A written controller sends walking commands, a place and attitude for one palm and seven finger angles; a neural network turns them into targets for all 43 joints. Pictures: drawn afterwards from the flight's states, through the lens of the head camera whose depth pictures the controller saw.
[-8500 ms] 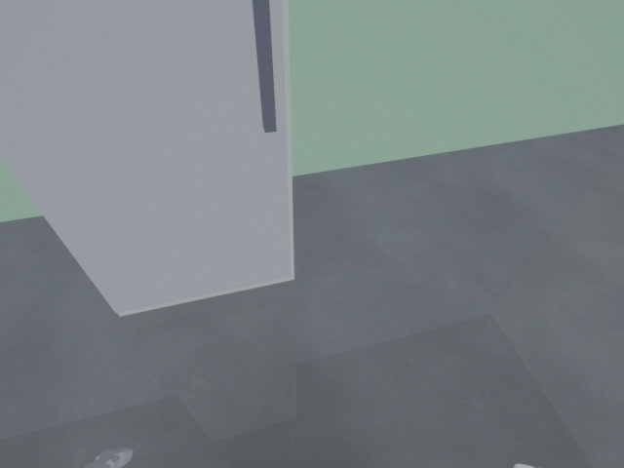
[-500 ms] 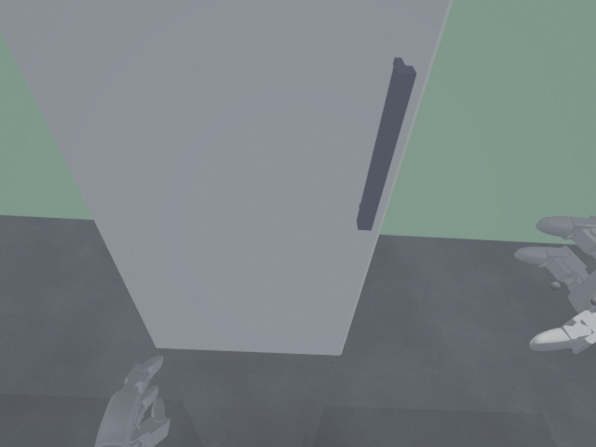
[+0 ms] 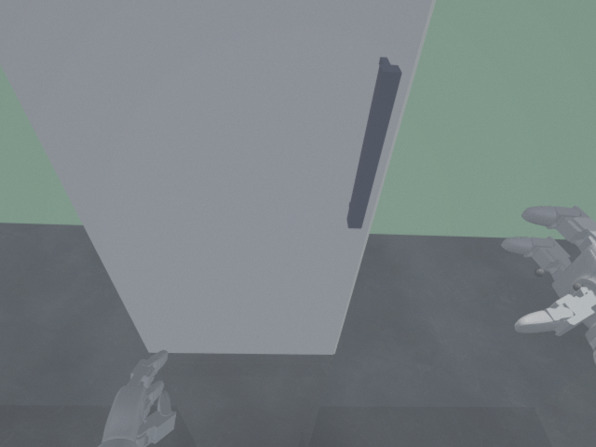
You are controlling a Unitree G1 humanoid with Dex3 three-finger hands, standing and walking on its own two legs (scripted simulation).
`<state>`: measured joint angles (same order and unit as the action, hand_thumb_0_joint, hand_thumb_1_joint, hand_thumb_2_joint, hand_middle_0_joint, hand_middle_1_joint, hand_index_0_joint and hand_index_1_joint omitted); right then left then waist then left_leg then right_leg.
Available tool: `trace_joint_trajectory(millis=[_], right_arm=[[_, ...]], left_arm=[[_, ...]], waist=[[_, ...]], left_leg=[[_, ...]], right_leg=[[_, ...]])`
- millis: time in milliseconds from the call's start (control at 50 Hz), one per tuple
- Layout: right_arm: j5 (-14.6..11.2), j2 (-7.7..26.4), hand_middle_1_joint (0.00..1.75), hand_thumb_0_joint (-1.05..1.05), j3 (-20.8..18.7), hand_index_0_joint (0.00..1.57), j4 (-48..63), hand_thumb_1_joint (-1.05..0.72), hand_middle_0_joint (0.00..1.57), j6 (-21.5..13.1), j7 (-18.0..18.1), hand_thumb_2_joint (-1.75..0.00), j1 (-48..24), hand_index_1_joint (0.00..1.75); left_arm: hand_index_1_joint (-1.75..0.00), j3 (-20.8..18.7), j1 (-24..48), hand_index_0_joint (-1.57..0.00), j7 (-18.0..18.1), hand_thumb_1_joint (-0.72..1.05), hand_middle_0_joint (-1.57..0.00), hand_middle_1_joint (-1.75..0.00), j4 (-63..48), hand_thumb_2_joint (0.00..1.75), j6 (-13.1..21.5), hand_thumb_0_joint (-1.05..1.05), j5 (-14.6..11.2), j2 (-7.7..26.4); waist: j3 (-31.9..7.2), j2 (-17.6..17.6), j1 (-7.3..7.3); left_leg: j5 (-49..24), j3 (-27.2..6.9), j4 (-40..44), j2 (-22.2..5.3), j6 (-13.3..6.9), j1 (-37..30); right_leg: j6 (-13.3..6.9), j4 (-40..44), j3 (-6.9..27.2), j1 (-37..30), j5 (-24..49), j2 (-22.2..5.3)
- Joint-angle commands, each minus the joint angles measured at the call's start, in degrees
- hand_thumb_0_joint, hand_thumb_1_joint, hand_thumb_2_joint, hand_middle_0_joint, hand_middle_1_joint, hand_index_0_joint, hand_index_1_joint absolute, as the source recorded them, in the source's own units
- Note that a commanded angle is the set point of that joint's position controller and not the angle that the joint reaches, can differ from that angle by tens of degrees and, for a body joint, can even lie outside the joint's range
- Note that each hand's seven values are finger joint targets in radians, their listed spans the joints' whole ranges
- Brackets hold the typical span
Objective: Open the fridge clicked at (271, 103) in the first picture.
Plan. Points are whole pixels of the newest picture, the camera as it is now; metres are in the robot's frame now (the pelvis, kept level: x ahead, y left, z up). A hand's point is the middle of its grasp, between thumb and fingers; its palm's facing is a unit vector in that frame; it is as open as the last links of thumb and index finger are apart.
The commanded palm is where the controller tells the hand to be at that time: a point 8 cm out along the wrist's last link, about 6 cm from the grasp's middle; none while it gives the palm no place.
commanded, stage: move the hooked fingers beside the handle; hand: right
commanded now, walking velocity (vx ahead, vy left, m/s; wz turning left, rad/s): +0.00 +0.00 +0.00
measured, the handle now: (367, 152) +0.54 -0.11 +0.14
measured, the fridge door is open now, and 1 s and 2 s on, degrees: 0 0 0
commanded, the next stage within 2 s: none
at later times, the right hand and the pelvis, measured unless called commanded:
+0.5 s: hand (492, 237) +0.33 -0.23 +0.16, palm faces +0.01 +1.00 -0.01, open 14.0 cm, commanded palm +0.32 -0.28 +0.16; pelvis +0.00 -0.01 +0.00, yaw +1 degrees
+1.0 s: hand (444, 202) +0.41 -0.20 +0.15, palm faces -0.01 +1.00 +0.00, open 14.0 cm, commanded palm +0.39 -0.25 +0.16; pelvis +0.00 +0.00 +0.00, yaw +2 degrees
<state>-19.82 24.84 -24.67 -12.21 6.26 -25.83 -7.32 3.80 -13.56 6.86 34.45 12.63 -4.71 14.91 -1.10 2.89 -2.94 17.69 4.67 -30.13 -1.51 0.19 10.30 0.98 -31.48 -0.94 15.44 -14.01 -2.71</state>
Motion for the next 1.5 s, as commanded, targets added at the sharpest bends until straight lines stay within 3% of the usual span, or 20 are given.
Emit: trace_joint_trajectory(millis=[0,240,280,360,380,440,520,560,580,640,700,860,960,980,1040,1180,1240,1340,1440,1480], right_arm=[[-0.33,13.70,1.20,0.00,-1.55,0.30,12.83,0.50,0.30,-4.16,1.41,-0.30,-23.54,1.20],[1.93,13.80,1.20,0.00,-3.42,0.30,6.79,0.50,0.30,-3.10,6.11,-0.30,-23.44,1.20],[1.98,13.43,1.20,0.00,-2.77,0.30,5.58,0.50,0.30,-2.49,6.17,-0.30,-23.31,1.20],[2.58,9.94,1.20,0.00,1.52,0.30,9.47,0.50,0.30,-3.29,6.37,-0.30,-29.50,1.20],[2.26,9.24,1.20,0.00,2.18,0.30,10.92,0.50,0.30,-3.93,6.56,-0.30,-30.33,1.20],[2.58,9.95,1.20,0.00,1.56,0.30,9.62,0.50,0.30,-4.63,7.10,-0.30,-31.51,1.20],[3.52,10.05,1.20,0.00,2.91,0.30,3.61,0.50,0.30,-4.12,8.23,-0.30,-36.44,1.20],[4.27,10.72,1.20,0.00,2.77,0.30,1.15,0.50,0.30,-3.94,8.99,-0.30,-38.83,1.20],[4.53,11.46,1.20,0.00,2.67,0.30,-0.40,0.50,0.30,-4.10,9.29,-0.30,-39.59,1.20],[5.23,11.04,1.20,0.00,3.40,0.30,0.59,0.50,0.30,-5.75,9.90,-0.30,-43.88,1.20],[5.07,12.62,1.20,0.00,1.83,0.30,-2.42,0.50,0.30,-7.51,9.84,-0.30,-43.09,1.20],[5.92,10.59,1.20,0.00,4.31,0.30,-13.18,0.50,0.30,-6.16,9.73,-0.30,-46.10,1.20],[6.71,11.97,1.20,0.00,3.45,0.30,-11.75,0.50,0.30,-9.55,11.35,-0.30,-53.10,1.20],[6.58,12.78,1.20,0.00,3.18,0.30,-11.68,0.50,0.30,-10.62,11.61,-0.30,-53.71,1.20],[7.19,13.05,1.20,0.00,3.24,0.30,-13.69,0.50,0.30,-12.51,11.88,-0.30,-58.19,1.20],[8.06,11.02,1.20,0.00,5.38,0.30,-23.82,0.50,0.30,-12.21,11.16,-0.30,-58.36,1.20],[8.30,13.13,1.20,0.00,3.80,0.30,-26.19,0.50,0.30,-12.59,11.18,-0.30,-60.38,1.20],[8.55,11.86,1.20,0.00,3.94,0.30,-21.86,0.50,0.30,-15.86,12.24,-0.30,-63.30,1.20],[9.56,11.69,1.20,0.00,4.13,0.30,-28.58,0.50,0.30,-15.29,13.32,-0.30,-64.47,1.20],[9.77,11.34,1.20,0.00,3.96,0.30,-28.61,0.50,0.30,-14.98,13.51,-0.30,-61.84,1.20]], left_arm=[[-0.30,-2.79,6.62,-0.20,1.24,0.90,-0.20,-0.30,-8.77,0.90,3.06,0.00,-0.20,6.96],[-0.30,-2.86,6.64,-0.20,0.14,0.90,-0.20,-0.30,-8.52,0.90,1.78,0.00,0.31,6.67],[-0.30,-2.98,6.24,-0.20,-0.01,0.90,-0.20,-0.30,-8.44,0.90,1.02,0.00,0.15,6.88],[-0.30,-3.19,6.08,-0.20,-0.06,0.90,-0.20,-0.30,-8.68,0.90,0.88,0.00,0.11,6.73],[-0.30,-3.27,6.17,-0.20,-0.06,0.90,-0.20,-0.30,-8.72,0.90,0.95,0.00,0.15,6.63],[-0.30,-3.60,5.20,-0.20,0.28,0.90,-0.20,-0.30,-7.74,0.90,0.68,0.00,0.23,6.96],[-0.30,-3.43,4.70,-0.20,0.77,0.90,-0.20,-0.30,-6.13,0.90,-0.11,0.00,0.01,7.38],[-0.30,-3.45,4.34,-0.20,0.91,0.90,-0.20,-0.30,-5.73,0.90,-0.46,0.00,0.15,7.36],[-0.30,-3.53,3.98,-0.20,0.92,0.90,-0.20,-0.30,-5.27,0.90,-0.74,0.00,0.24,7.57],[-0.30,-3.41,3.99,-0.20,0.71,0.90,-0.20,-0.30,-5.86,0.90,-0.92,0.00,0.46,7.05],[-0.30,-3.68,3.14,-0.20,0.42,0.90,-0.20,-0.30,-5.58,0.90,-1.28,0.00,0.62,7.40],[-0.30,-4.12,0.72,-0.20,-0.28,0.90,-0.20,-0.30,-4.89,0.90,-3.24,0.00,0.30,8.19],[-0.30,-4.56,-0.73,-0.20,-0.56,0.90,-0.20,-0.30,-4.77,0.90,-3.77,0.00,0.77,8.12],[-0.30,-4.66,-1.40,-0.20,-0.59,0.90,-0.20,-0.30,-4.38,0.90,-3.91,0.00,0.82,8.38],[-0.30,-4.72,-2.32,-0.20,-0.60,0.90,-0.20,-0.30,-3.47,0.90,-4.14,0.00,0.97,8.26],[-0.30,-5.11,-4.96,-0.20,-1.15,0.90,-0.20,-0.30,-2.41,0.90,-5.55,0.00,0.99,8.69],[-0.30,-5.42,-6.06,-0.20,-1.41,0.90,-0.20,-0.30,-2.43,0.90,-6.24,0.00,1.12,9.19],[-0.30,-5.94,-7.34,-0.20,-2.17,0.90,-0.20,-0.30,-2.76,0.90,-6.63,0.00,1.61,8.81],[-0.30,-6.18,-8.76,-0.20,-2.52,0.90,-0.20,-0.30,-1.44,0.90,-7.66,0.00,1.60,9.15],[-0.30,-6.25,-8.93,-0.20,-2.77,0.90,-0.20,-0.30,-2.23,0.90,-8.03,0.00,1.79,9.21]], waist=[[-9.42,1.95,2.09],[-11.97,0.47,0.14],[-11.38,-1.72,0.45],[-11.58,2.79,1.96],[-12.07,0.22,2.17],[-13.03,0.52,2.53],[-9.40,-1.37,3.78],[-9.54,0.39,3.86],[-9.81,-1.96,4.05],[-14.23,2.86,3.77],[-16.79,0.26,3.40],[-12.24,-2.60,4.31],[-16.52,-1.34,4.81],[-17.32,-4.00,5.18],[-18.11,-1.04,5.77],[-17.10,-1.03,6.40],[-18.11,-2.19,6.48],[-24.42,0.77,6.29],[-19.26,-1.39,7.65],[-20.44,-1.88,6.57]], left_leg=[[-8.68,-1.80,6.09,2.09,-0.52,5.80],[-14.30,-1.01,5.05,1.82,-1.07,2.13],[-14.32,-1.05,5.26,1.83,-1.01,1.90],[-12.78,-0.94,5.23,2.16,-1.21,4.31],[-13.73,-1.10,5.40,2.19,-1.15,3.85],[-13.47,-1.15,5.26,2.31,-1.05,4.42],[-9.37,-1.46,6.31,2.11,-0.72,6.70],[-7.38,-1.60,6.59,1.98,-0.85,7.50],[-7.64,-1.76,6.73,1.98,-0.74,7.07],[-10.14,-1.92,5.68,1.79,-1.18,5.54],[-13.72,-2.11,4.71,1.90,-1.12,3.40],[-13.63,-1.84,4.17,1.91,-0.81,6.78],[-14.64,-2.31,3.18,2.11,-0.95,6.31],[-14.96,-2.36,3.07,2.24,-0.78,5.44],[-16.07,-2.70,2.51,2.18,-0.81,6.05],[-17.35,-2.48,1.70,2.21,-0.96,7.60],[-18.41,-2.46,1.03,2.36,-0.89,7.98],[-23.46,-2.34,-0.87,2.76,-1.12,7.13],[-20.81,-2.18,-0.49,2.96,-0.86,10.05],[-21.16,-2.04,-0.88,2.85,-1.16,8.47]], right_leg=[[-2.71,4.29,1.69,-8.84,4.92,2.94],[-2.34,5.37,1.18,-8.09,9.83,2.65],[-2.46,5.19,0.74,-7.35,9.84,2.44],[-2.32,5.32,1.14,-9.59,9.15,2.41],[-2.65,4.76,1.01,-9.99,9.94,2.29],[-2.58,4.74,1.03,-10.57,9.58,2.43],[-2.69,5.28,1.01,-8.05,5.37,2.43],[-2.60,5.42,1.24,-7.94,3.97,2.55],[-2.80,4.96,0.94,-7.56,4.31,2.32],[-2.57,4.49,1.17,-9.52,6.76,2.67],[-2.76,3.60,0.89,-8.98,9.35,2.47],[-2.78,3.20,0.57,-4.94,7.86,2.50],[-2.98,2.00,0.60,-6.49,9.55,2.49],[-3.22,1.64,0.56,-6.04,9.90,2.24],[-3.12,1.19,0.42,-6.55,10.26,2.49],[-3.18,-0.08,0.08,-4.07,10.88,2.53],[-3.08,-0.46,0.24,-3.41,11.51,2.32],[-2.86,-2.01,0.45,-7.34,18.12,2.13],[-2.98,-2.07,0.26,-3.87,15.06,1.89],[-3.06,-2.26,0.10,-3.36,15.98,2.09]])
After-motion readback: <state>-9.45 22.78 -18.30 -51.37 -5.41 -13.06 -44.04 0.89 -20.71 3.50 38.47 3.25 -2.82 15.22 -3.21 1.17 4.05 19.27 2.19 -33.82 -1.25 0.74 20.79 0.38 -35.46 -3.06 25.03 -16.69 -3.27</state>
